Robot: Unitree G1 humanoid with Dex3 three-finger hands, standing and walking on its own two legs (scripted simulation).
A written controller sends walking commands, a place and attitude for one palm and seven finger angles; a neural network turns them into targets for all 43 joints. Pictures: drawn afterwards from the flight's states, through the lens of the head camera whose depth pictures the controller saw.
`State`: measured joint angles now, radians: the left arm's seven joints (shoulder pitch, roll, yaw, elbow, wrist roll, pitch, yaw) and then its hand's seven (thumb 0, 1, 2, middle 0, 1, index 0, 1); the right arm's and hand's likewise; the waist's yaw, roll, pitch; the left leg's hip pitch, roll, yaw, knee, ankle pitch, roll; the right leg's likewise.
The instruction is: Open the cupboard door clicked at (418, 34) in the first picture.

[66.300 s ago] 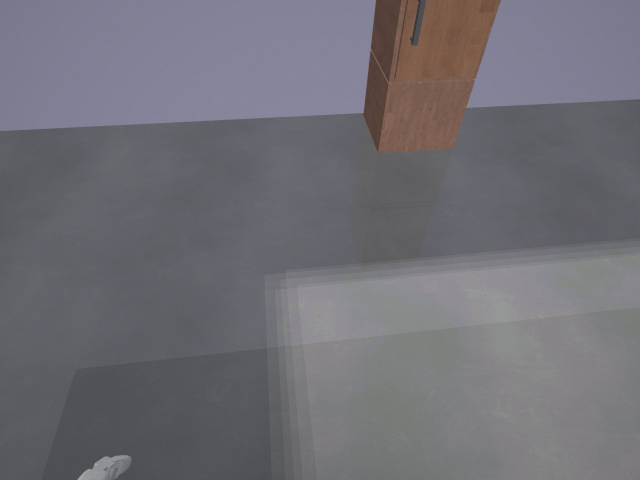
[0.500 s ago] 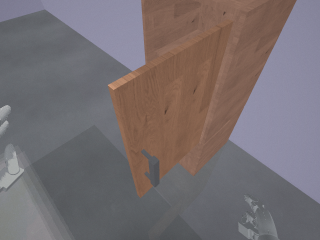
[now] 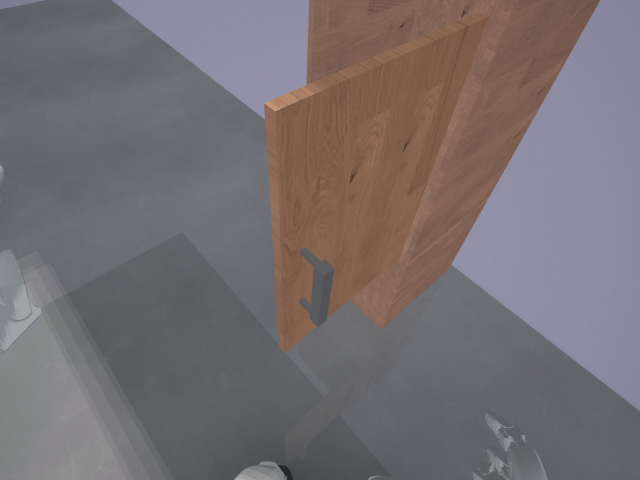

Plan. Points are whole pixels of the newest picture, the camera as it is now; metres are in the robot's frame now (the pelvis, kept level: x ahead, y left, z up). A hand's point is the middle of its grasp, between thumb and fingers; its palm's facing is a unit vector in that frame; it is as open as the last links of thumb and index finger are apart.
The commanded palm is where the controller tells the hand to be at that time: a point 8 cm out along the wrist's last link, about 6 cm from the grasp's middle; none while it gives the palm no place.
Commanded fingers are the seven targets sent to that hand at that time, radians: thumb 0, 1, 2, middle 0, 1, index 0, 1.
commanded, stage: step back with the hand held close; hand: left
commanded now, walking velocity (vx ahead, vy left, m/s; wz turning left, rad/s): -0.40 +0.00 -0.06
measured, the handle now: (312, 288) +0.42 +0.02 -0.08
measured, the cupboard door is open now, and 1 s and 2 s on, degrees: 91 91 91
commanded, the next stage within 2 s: stop stepping back and stand still in 0.22 s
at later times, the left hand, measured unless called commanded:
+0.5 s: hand (9, 445) +0.13 +0.22 +0.19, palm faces +0.32 -0.79 -0.52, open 7.4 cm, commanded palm +0.08 +0.25 +0.19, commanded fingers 0.00 0.90 0.90 -0.20 -0.30 -0.20 -0.30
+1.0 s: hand out of the picture +0.05 +0.23 +0.18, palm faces +0.43 -0.75 -0.50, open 7.4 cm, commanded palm -0.01 +0.26 +0.19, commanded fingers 0.00 0.90 0.90 -0.20 -0.30 -0.20 -0.30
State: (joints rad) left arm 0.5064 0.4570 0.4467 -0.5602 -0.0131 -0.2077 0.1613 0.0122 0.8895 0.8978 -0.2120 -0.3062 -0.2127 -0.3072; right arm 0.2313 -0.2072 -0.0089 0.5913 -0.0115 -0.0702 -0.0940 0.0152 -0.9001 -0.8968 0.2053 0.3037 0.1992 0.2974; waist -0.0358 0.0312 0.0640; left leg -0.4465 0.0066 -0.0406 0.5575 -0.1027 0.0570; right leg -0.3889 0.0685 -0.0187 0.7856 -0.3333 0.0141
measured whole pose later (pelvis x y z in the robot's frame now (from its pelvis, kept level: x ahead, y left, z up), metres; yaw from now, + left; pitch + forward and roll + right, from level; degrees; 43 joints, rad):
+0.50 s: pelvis -0.09 -0.04 +0.01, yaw -5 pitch +0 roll -2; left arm 0.60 0.50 0.48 -0.53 -0.07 -0.20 0.12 0.01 0.89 0.90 -0.21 -0.31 -0.21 -0.31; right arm 0.16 -0.24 0.00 0.59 0.00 -0.10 -0.07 0.01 -0.90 -0.90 0.21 0.30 0.20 0.30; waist -0.01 0.00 -0.01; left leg -0.35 0.02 0.07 0.40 -0.05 0.06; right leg -0.24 0.08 -0.01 0.77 -0.50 0.02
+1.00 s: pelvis -0.16 -0.03 +0.00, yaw -1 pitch +0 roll +0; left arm 0.55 0.44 0.46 -0.44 -0.01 -0.22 0.17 0.01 0.89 0.90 -0.21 -0.31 -0.21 -0.31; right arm 0.30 -0.18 0.00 0.66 -0.01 -0.14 -0.08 0.02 -0.90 -0.90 0.20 0.30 0.20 0.30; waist -0.04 -0.02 -0.03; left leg -0.16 0.00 0.05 0.51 -0.35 0.02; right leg -0.34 0.00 -0.07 0.65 -0.34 -0.01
